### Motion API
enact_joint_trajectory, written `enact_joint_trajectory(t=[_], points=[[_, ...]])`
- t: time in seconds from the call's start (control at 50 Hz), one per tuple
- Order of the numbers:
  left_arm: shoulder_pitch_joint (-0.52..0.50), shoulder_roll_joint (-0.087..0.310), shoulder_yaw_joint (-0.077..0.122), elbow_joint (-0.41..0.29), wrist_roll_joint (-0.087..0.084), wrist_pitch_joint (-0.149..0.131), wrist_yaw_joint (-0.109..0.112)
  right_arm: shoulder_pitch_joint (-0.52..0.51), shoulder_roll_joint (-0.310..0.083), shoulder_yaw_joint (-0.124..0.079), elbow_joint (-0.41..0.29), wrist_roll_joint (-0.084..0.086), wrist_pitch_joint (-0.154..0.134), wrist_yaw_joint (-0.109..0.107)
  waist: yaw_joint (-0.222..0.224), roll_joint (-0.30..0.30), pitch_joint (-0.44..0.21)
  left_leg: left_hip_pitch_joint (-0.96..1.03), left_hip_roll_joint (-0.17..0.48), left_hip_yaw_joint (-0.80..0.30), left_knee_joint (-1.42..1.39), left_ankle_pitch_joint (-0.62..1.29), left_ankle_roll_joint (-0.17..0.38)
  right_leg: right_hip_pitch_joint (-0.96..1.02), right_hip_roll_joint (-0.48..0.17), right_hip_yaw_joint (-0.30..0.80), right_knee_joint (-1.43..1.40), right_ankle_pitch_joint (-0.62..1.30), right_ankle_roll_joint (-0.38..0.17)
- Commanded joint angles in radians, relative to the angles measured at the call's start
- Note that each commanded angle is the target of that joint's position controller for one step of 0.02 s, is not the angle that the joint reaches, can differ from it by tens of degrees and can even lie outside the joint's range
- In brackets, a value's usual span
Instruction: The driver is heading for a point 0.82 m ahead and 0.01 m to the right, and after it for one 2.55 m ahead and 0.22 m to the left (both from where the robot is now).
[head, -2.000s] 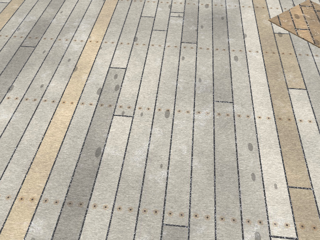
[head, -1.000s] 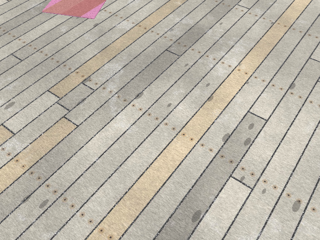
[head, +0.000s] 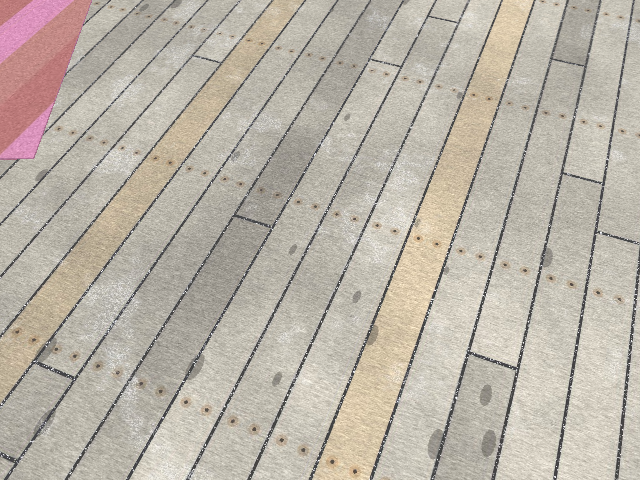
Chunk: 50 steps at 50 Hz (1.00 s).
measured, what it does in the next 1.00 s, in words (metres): walks ahead: left foot, then right foot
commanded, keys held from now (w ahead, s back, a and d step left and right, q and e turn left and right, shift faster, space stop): w+e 0.28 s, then w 0.26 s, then no key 0.28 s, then q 0.18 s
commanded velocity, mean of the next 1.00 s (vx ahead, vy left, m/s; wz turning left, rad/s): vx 0.37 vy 0.00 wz -0.26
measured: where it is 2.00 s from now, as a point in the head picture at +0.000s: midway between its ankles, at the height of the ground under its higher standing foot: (332, 333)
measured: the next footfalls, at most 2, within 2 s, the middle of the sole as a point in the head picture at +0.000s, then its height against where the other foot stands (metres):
left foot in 0.40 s outside the picture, level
right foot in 0.84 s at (419, 423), level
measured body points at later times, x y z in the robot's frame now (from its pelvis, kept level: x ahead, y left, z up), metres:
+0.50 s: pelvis +0.29 +0.03 +0.01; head +0.31 +0.02 +0.46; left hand +0.42 +0.28 -0.11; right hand +0.41 -0.27 -0.07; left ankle +0.39 +0.11 -0.72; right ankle +0.13 -0.06 -0.64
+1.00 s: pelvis +0.45 -0.04 +0.01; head +0.48 -0.06 +0.46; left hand +0.70 +0.15 -0.07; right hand +0.47 -0.33 -0.12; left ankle +0.43 +0.11 -0.66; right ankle +0.51 -0.16 -0.72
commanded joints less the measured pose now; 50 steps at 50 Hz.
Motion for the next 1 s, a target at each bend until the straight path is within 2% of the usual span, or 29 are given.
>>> enact_joint_trajectory(t=[0.02, 0.04, 0.1, 0.16, 0.22, 0.28, 0.32, 0.36, 0.38, 0.4, 0.42, 0.44, 0.46, 0.48, 0.5, 0.52, 0.58, 0.64, 0.7, 0.76, 0.8, 0.84, 0.86, 0.88, 0.9, 0.92, 0.94, 0.96, 1.0], points=[[0.113, 0.114, 0.032, -0.043, -0.001, -0.02, 0.01, -0.079, -0.128, -0.023, -0.127, -0.016, -0.063, -0.004, 0.042, 0.008, -0.155, -0.479, 0.053, -0.117, 0.054, 0.124, 0.031, 0.485, -0.287, 0.503, -0.346, 0.144, -0.208], [0.076, 0.088, 0.023, -0.063, 0.009, -0.021, 0.014, -0.056, -0.138, -0.032, -0.124, -0.027, -0.05, -0.004, 0.007, -0.002, -0.142, -0.408, 0.075, -0.124, 0.008, 0.157, 0.025, 0.396, -0.258, 0.447, -0.368, 0.216, -0.199], [0.089, 0.116, 0.029, -0.068, 0.006, -0.028, 0.028, -0.058, -0.104, -0.029, -0.141, -0.042, -0.015, -0.004, -0.016, -0.008, -0.114, -0.358, 0.072, -0.095, -0.116, 0.21, -0.017, 0.273, -0.224, 0.368, -0.404, 0.353, -0.203], [0.14, 0.146, 0.036, -0.057, 0.0, -0.023, 0.048, -0.175, -0.074, -0.015, -0.182, -0.046, -0.008, -0.005, 0.019, -0.033, -0.078, -0.37, 0.038, -0.071, -0.329, 0.382, -0.047, 0.223, -0.171, 0.299, -0.402, 0.365, -0.164], [0.183, 0.146, 0.035, -0.048, -0.006, -0.011, 0.057, -0.284, -0.052, -0.003, -0.208, -0.036, -0.015, 0.009, 0.067, -0.075, -0.072, -0.3, -0.018, -0.061, -0.559, 0.546, -0.047, 0.208, -0.134, 0.284, -0.375, 0.256, -0.117], [0.228, 0.149, 0.036, -0.035, -0.01, -0.002, 0.06, -0.35, -0.076, -0.007, -0.234, -0.021, -0.026, 0.024, 0.093, -0.093, -0.068, -0.271, -0.046, -0.077, -0.658, 0.557, -0.037, 0.26, -0.167, 0.361, -0.331, 0.182, -0.107], [0.242, 0.137, 0.032, -0.028, -0.008, 0.002, 0.065, -0.343, -0.099, -0.014, -0.234, -0.021, -0.037, 0.036, 0.087, -0.102, -0.074, -0.263, -0.043, -0.089, -0.704, 0.522, -0.013, 0.339, -0.204, 0.409, -0.281, 0.163, -0.097], [0.231, 0.137, 0.033, -0.025, -0.001, 0.006, 0.067, -0.291, -0.115, -0.023, -0.225, -0.022, -0.047, 0.04, 0.057, -0.132, -0.078, -0.204, -0.043, -0.075, -0.726, 0.451, 0.023, 0.381, -0.227, 0.437, -0.23, 0.234, -0.081], [0.214, 0.126, 0.028, -0.031, 0.001, 0.006, 0.065, -0.213, -0.13, -0.033, -0.206, -0.027, -0.052, 0.036, 0.013, -0.134, -0.108, -0.095, -0.06, -0.05, -0.769, 0.448, 0.052, 0.382, -0.196, 0.422, -0.161, 0.345, -0.062], [0.199, 0.089, 0.014, -0.043, 0.008, 0.003, 0.06, -0.097, -0.163, -0.047, -0.187, -0.041, -0.056, 0.03, -0.044, -0.109, -0.206, 0.106, 0.005, -0.099, -0.749, 0.466, 0.103, 0.332, -0.145, 0.376, 0.008, 0.383, -0.032], [0.255, 0.042, -0.005, -0.06, 0.028, -0.002, 0.06, 0.059, -0.233, -0.063, -0.173, -0.051, -0.054, 0.026, -0.073, 0.051, -0.361, 0.416, 0.186, -0.33, -0.712, 0.479, 0.198, 0.136, -0.048, 0.288, 0.309, 0.133, 0.015], [0.394, 0.015, -0.016, -0.048, -0.012, -0.013, 0.058, 0.141, -0.262, -0.076, -0.111, -0.042, -0.041, 0.04, -0.028, 0.372, -0.421, 0.63, 0.349, -0.773, -0.853, 0.212, 0.339, -0.192, 0.05, 0.22, 0.586, -0.374, 0.072], [0.33, 0.112, -0.001, -0.034, -0.024, -0.016, 0.059, 0.12, -0.166, -0.053, -0.125, -0.014, -0.038, 0.042, -0.059, 0.218, -0.306, 0.566, 0.333, -0.796, -0.903, -0.015, 0.304, -0.31, -0.014, 0.269, 0.685, -0.344, 0.071], [0.2, 0.144, 0.007, -0.059, -0.017, -0.016, 0.057, 0.058, -0.12, -0.038, -0.133, -0.014, -0.03, 0.037, -0.074, 0.11, -0.174, 0.432, 0.294, -0.64, -0.916, 0.009, 0.262, -0.337, -0.051, 0.236, 0.691, -0.249, 0.07], [0.134, 0.13, 0.003, -0.076, 0.0, -0.017, 0.056, 0.007, -0.108, -0.028, -0.141, -0.024, -0.022, 0.036, -0.052, 0.041, -0.104, 0.301, 0.252, -0.529, -0.938, 0.131, 0.246, -0.308, -0.088, 0.197, 0.653, -0.183, 0.072], [0.109, 0.114, 0.004, -0.087, 0.013, -0.021, 0.052, -0.022, -0.094, -0.021, -0.138, -0.03, -0.019, 0.036, -0.027, 0.034, -0.066, 0.218, 0.216, -0.46, -0.961, 0.226, 0.243, -0.282, -0.122, 0.181, 0.588, -0.135, 0.074], [0.142, 0.062, -0.003, -0.08, 0.014, -0.015, 0.049, -0.04, -0.083, -0.011, -0.123, -0.034, -0.026, 0.037, 0.019, 0.093, -0.072, 0.117, 0.161, -0.3, -0.985, 0.615, 0.241, -0.174, -0.148, 0.128, 0.464, -0.116, 0.099], [0.097, 0.017, -0.022, -0.093, 0.027, -0.012, 0.054, -0.038, -0.131, -0.021, -0.094, -0.031, -0.019, 0.026, 0.022, 0.082, -0.099, 0.094, 0.147, -0.162, -0.962, 0.977, 0.242, -0.119, -0.14, 0.088, 0.269, -0.034, 0.133], [0.029, 0.012, -0.028, -0.093, 0.02, -0.011, 0.047, -0.008, -0.152, -0.023, -0.067, -0.02, 0.005, 0.015, -0.01, 0.1, -0.131, 0.09, 0.11, -0.082, -0.95, 0.975, 0.207, -0.018, -0.106, 0.058, 0.084, 0.161, 0.134], [-0.037, 0.033, -0.021, -0.111, 0.02, -0.01, 0.039, 0.026, -0.151, -0.018, -0.039, -0.014, 0.022, 0.012, -0.03, 0.106, -0.131, 0.138, 0.13, -0.098, -0.909, 0.891, 0.192, 0.018, -0.087, 0.07, -0.025, 0.209, 0.117], [-0.04, 0.051, -0.012, -0.117, 0.026, -0.013, 0.033, 0.009, -0.156, -0.018, -0.033, -0.008, 0.03, 0.01, -0.012, 0.108, -0.131, 0.157, 0.143, -0.122, -0.853, 0.839, 0.175, 0.059, -0.078, 0.073, -0.096, 0.192, 0.09], [0.032, 0.084, 0.003, -0.09, 0.042, -0.019, 0.04, 0.018, -0.131, -0.008, -0.024, -0.005, 0.032, 0.009, 0.022, 0.07, -0.157, 0.128, 0.084, -0.123, -0.738, 0.757, 0.123, 0.236, -0.078, 0.074, -0.236, 0.371, 0.049], [0.091, 0.147, 0.016, -0.092, 0.058, -0.021, 0.052, 0.033, -0.093, 0.008, -0.036, -0.029, 0.023, 0.01, 0.032, -0.011, -0.24, 0.033, 0.027, -0.096, -0.607, 0.578, 0.075, 0.424, -0.217, 0.191, -0.18, 0.77, -0.002], [0.109, 0.139, 0.009, -0.094, 0.071, -0.009, 0.061, 0.17, -0.012, 0.036, -0.015, -0.035, 0.02, 0.012, -0.005, -0.179, -0.356, -0.15, -0.041, -0.07, -0.414, 0.12, 0.014, 0.646, -0.424, 0.357, -0.117, 1.001, -0.16], [0.138, 0.068, -0.007, -0.085, 0.054, 0.005, 0.058, 0.138, -0.058, 0.03, -0.014, -0.022, 0.036, 0.01, 0.04, -0.218, -0.393, -0.2, -0.042, -0.106, -0.281, -0.219, -0.02, 0.617, -0.469, 0.437, -0.158, 0.909, -0.216], [0.121, 0.078, -0.005, -0.078, 0.037, 0.012, 0.054, 0.081, -0.131, 0.007, -0.034, -0.007, 0.055, 0.008, 0.048, -0.17, -0.322, -0.266, -0.031, -0.112, -0.183, -0.248, -0.033, 0.547, -0.445, 0.421, -0.2, 0.704, -0.197], [0.085, 0.105, 0.003, -0.079, 0.031, 0.02, 0.058, 0.037, -0.147, -0.005, -0.042, -0.005, 0.077, -0.004, 0.041, -0.115, -0.265, -0.312, -0.019, -0.098, -0.112, -0.201, -0.042, 0.484, -0.42, 0.393, -0.24, 0.521, -0.165], [0.035, 0.117, 0.006, -0.083, 0.028, 0.023, 0.06, 0.025, -0.149, -0.012, -0.045, -0.01, 0.101, -0.014, 0.026, -0.102, -0.207, -0.318, -0.009, -0.097, -0.091, -0.139, -0.054, 0.383, -0.404, 0.352, -0.29, 0.379, -0.15], [-0.052, 0.114, 0.006, -0.085, 0.04, 0.027, 0.067, 0.052, -0.128, -0.02, -0.04, -0.012, 0.14, -0.031, -0.019, -0.136, -0.149, -0.232, -0.001, -0.076, -0.073, -0.034, -0.073, 0.197, -0.357, 0.252, -0.364, 0.206, -0.127]])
